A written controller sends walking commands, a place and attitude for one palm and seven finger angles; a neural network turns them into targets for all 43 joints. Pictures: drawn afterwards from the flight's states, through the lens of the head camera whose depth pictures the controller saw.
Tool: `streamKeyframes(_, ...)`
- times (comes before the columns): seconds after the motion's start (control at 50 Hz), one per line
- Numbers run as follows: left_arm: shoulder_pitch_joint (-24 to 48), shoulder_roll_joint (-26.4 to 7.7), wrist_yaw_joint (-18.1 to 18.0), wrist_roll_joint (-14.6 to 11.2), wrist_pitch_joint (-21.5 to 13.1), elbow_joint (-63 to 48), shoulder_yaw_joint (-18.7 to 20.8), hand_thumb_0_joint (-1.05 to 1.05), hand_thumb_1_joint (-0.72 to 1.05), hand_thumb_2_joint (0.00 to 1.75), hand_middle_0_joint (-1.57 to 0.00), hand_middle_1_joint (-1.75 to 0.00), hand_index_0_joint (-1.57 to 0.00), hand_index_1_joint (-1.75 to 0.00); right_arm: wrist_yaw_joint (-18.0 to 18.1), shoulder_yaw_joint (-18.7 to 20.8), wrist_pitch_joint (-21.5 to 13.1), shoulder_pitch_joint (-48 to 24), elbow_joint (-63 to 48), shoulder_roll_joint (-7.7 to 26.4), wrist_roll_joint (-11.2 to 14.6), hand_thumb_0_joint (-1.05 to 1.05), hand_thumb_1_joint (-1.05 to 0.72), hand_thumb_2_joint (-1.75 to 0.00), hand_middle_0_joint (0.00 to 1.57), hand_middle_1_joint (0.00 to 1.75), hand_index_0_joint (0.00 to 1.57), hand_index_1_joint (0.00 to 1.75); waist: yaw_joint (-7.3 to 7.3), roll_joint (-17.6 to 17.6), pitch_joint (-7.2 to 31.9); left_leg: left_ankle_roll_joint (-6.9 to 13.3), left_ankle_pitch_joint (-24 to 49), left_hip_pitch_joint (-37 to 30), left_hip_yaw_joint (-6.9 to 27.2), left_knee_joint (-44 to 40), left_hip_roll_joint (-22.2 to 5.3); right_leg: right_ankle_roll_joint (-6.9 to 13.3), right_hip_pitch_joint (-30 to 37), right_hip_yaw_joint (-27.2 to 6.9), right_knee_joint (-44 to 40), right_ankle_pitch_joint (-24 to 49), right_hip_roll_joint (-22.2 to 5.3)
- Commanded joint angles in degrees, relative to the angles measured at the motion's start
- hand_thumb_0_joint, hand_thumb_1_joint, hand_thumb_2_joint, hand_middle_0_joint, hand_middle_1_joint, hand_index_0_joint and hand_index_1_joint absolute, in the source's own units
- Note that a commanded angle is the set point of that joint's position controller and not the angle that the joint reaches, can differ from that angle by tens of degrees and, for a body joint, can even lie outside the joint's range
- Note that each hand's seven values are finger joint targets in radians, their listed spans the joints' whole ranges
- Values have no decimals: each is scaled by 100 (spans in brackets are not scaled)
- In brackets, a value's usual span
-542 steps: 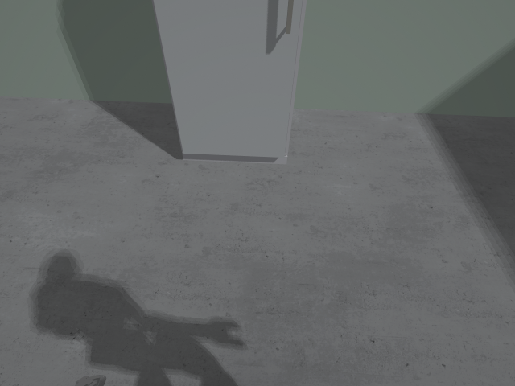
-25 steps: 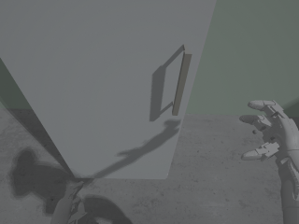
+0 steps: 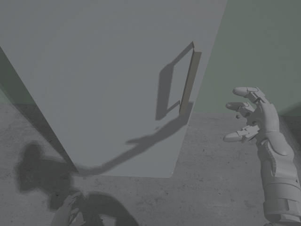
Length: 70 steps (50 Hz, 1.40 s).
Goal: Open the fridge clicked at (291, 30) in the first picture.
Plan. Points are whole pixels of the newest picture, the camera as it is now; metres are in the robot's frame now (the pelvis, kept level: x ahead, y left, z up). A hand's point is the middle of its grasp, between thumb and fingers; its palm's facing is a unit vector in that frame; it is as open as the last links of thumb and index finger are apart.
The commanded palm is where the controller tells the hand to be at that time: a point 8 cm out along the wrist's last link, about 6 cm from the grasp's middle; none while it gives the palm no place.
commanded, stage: move the hooked fingers beside the handle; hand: right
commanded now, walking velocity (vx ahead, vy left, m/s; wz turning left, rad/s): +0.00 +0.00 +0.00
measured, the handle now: (187, 82) +0.49 -0.07 +0.13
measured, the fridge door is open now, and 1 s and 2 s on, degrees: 0 0 0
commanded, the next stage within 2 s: feel for the door with the fingertips in 1.42 s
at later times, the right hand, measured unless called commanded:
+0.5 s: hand (215, 101) +0.43 -0.14 +0.12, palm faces -0.04 +1.00 +0.00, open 14.0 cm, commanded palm +0.40 -0.19 +0.12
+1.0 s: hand (210, 100) +0.43 -0.13 +0.12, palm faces -0.02 +1.00 -0.01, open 14.0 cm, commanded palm +0.41 -0.18 +0.12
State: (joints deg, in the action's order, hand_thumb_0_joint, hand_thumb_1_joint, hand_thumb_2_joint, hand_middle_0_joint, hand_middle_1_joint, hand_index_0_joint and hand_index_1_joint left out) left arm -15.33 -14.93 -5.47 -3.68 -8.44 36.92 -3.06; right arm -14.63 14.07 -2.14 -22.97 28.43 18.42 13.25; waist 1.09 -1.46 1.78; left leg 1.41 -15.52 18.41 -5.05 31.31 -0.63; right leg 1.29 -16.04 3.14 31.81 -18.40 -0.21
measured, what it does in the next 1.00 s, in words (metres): stands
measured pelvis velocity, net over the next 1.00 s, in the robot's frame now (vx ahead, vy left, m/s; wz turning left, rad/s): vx -0.01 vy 0.00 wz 0.03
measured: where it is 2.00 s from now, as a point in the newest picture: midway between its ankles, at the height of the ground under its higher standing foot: outside the picture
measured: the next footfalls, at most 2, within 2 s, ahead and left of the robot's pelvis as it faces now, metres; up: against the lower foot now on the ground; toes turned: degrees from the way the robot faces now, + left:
none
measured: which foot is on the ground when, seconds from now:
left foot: down 0.00-1.00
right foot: down 0.00-1.00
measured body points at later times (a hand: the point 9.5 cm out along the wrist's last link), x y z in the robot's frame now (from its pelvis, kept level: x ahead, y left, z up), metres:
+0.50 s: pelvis +0.00 +0.00 +0.00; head +0.03 +0.01 +0.45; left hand +0.09 +0.26 -0.12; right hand +0.43 -0.20 +0.13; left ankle +0.01 +0.10 -0.73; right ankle -0.02 -0.10 -0.73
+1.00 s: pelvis -0.01 +0.00 -0.01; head +0.03 +0.01 +0.44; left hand +0.06 +0.26 -0.12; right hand +0.43 -0.18 +0.12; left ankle +0.01 +0.10 -0.73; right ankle -0.02 -0.10 -0.73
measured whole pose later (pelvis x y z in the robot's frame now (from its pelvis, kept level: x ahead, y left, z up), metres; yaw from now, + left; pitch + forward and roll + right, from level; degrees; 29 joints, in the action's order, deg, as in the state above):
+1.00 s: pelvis -0.01 +0.00 -0.01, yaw +2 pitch +6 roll +0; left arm -20.4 -14.9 -2.1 -2.7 -3.5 38.2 -1.1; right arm -6.6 12.3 -12.7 -38.2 48.2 15.0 9.0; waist 3.6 -1.5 2.8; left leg 1.8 -15.7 25.0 -3.7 34.5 0.0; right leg 1.2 -22.0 4.5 35.0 -19.1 -1.0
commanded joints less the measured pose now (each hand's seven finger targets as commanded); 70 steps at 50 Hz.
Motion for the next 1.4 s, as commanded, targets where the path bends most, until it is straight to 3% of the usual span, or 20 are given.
streamKeyframes(0.0,200,-717,-5,-13,-227,-740,297,0,90,90,-20,-30,-20,-30,72,168,-479,-2541,-1090,1015,17,0,50,-30,30,120,30,120,49,-105,1540,34,1631,-588,302,-227,-23,17,452,-380,-324,1638,-34)
streamKeyframes(0.04,133,-754,4,-1,-182,-695,307,0,90,90,-20,-30,-20,-30,121,196,-505,-2612,-817,1052,14,0,50,-30,30,120,30,120,58,286,1517,20,1647,-639,317,-231,-11,48,319,-373,-287,1596,-50)
streamKeyframes(0.28,-127,-725,112,18,28,-604,370,0,90,90,-20,-30,-20,-30,351,113,-880,-3450,-264,967,-154,0,50,-30,30,120,30,120,138,-69,1862,18,1965,-636,393,-93,4,52,275,-272,-159,1752,-15)
streamKeyframes(0.34,-240,-741,149,42,59,-539,388,0,90,90,-20,-30,-20,-30,429,20,-947,-3560,4,817,-163,0,50,-30,30,120,30,120,173,267,1830,13,1955,-592,351,-65,23,57,181,-301,-136,1765,-32)
streamKeyframes(0.44,-374,-764,203,66,148,-483,418,0,90,90,-20,-30,-20,-30,586,119,-1044,-3772,365,929,-288,0,50,-30,30,120,30,120,162,220,1882,11,1980,-581,384,0,23,60,29,-263,-88,1737,-14)
streamKeyframes(0.5,-413,-698,267,71,134,-478,447,0,90,90,-20,-30,-20,-30,665,-121,-1176,-3925,225,526,-300,0,50,-30,30,120,30,120,187,-82,2116,29,2135,-414,350,66,59,22,343,-280,-27,2073,-29)
streamKeyframes(0.56,-502,-758,278,78,201,-409,439,0,90,90,-20,-30,-20,-30,770,29,-1186,-4027,742,700,-331,0,50,-30,30,120,30,120,249,443,1734,-3,1933,-354,344,20,83,44,-47,-278,-64,1718,-40)
streamKeyframes(0.6,-515,-727,287,86,205,-387,438,0,90,90,-20,-30,-20,-30,847,-140,-1237,-4467,847,524,-396,0,50,-30,30,120,30,120,344,278,1711,-12,1655,-177,364,3,76,49,-87,-265,-68,1390,-6)
streamKeyframes(0.64,-580,-762,301,130,231,-408,449,0,90,90,-20,-30,-20,-30,952,258,-1347,-4271,891,961,-477,0,50,-30,30,120,30,120,158,146,1937,26,1737,-386,392,83,63,48,-120,-255,-45,1522,3)
streamKeyframes(0.7,-552,-693,336,129,227,-500,441,0,90,90,-20,-30,-20,-30,924,59,-1485,-4245,616,707,-490,0,50,-30,30,120,30,120,186,95,2308,19,2085,-545,403,162,88,38,68,-228,-3,1840,-4)
streamKeyframes(0.74,-582,-738,328,125,262,-503,461,0,90,90,-20,-30,-20,-30,900,245,-1490,-3951,791,903,-468,0,50,-30,30,120,30,120,137,359,2147,12,2132,-636,405,146,92,60,-98,-206,-3,1830,-24)
streamKeyframes(0.84,-534,-739,310,68,287,-542,440,0,90,90,-20,-30,-20,-30,776,-16,-1406,-4134,873,687,-429,0,50,-30,30,120,30,120,269,235,1694,0,1694,-371,417,7,85,79,-248,-164,-69,1293,1)
streamKeyframes(0.96,-537,-721,300,77,229,-514,464,0,90,90,-20,-30,-20,-30,778,-32,-1520,-4289,493,641,-365,0,50,-30,30,120,30,120,256,197,2081,7,1755,-408,400,42,122,67,39,-239,-54,1470,-20)
streamKeyframes(1.06,-510,-734,302,71,227,-461,441,0,90,90,-20,-30,-20,-30,835,-110,-1414,-4343,842,577,-420,0,50,-30,30,120,30,120,304,168,1750,-3,1454,-201,404,-14,108,70,-118,-231,-78,1138,8)
streamKeyframes(1.08,-526,-749,302,86,231,-463,441,0,90,90,-20,-30,-20,-30,862,72,-1406,-4290,876,758,-421,0,50,-30,30,120,30,120,245,275,1812,-5,1445,-288,413,-10,100,72,-182,-242,-85,1114,20)
streamKeyframes(1.16,-452,-701,326,78,224,-551,427,0,90,90,-20,-30,-20,-30,852,-127,-1463,-4240,718,519,-440,0,50,-30,30,120,30,120,231,176,1911,14,1680,-345,405,53,109,64,-72,-228,-51,1341,15)
streamKeyframes(1.24,-450,-747,314,84,261,-583,417,0,90,90,-20,-30,-20,-30,831,112,-1450,-4116,765,846,-419,0,50,-30,30,120,30,120,190,449,1809,-9,1624,-562,436,24,80,77,-336,-206,-88,1185,23)
streamKeyframes(1.28,-385,-721,313,66,249,-636,406,0,90,90,-20,-30,-20,-30,790,81,-1435,-4072,703,791,-431,0,50,-30,30,120,30,120,156,73,1859,8,1634,-467,461,22,85,67,-225,-170,-76,1192,38)
streamKeyframes(1.34,-418,-746,284,68,264,-620,402,0,90,90,-20,-30,-20,-30,744,39,-1389,-4155,868,755,-374,0,50,-30,30,120,30,120,267,439,1646,-22,1463,-401,453,-45,88,90,-344,-182,-73,1015,20)
streamKeyframes(1.38,-423,-747,271,56,246,-604,401,0,90,90,-20,-30,-20,-30,674,6,-1387,-4311,873,745,-351,0,50,-30,30,120,30,120,282,268,1760,-20,1441,-384,484,-41,88,85,-318,-183,-66,974,34)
